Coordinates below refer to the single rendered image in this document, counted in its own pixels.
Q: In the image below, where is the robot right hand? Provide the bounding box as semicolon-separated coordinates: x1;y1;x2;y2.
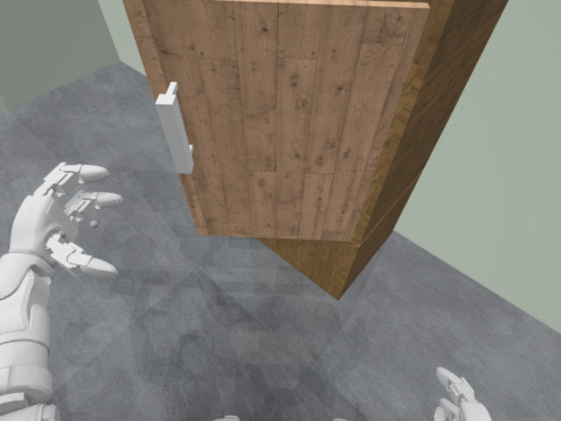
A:
434;367;492;421

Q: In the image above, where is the cupboard door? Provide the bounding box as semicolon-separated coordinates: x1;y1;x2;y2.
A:
122;0;430;241

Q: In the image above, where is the handle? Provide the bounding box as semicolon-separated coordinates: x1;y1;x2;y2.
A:
155;82;194;174

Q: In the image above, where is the robot left hand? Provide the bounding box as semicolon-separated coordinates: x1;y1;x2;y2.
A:
9;162;124;278

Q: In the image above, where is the left robot forearm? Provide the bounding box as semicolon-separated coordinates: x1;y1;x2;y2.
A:
0;253;55;416

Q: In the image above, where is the robot left upper arm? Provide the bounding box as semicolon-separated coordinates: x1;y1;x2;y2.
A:
0;403;61;421

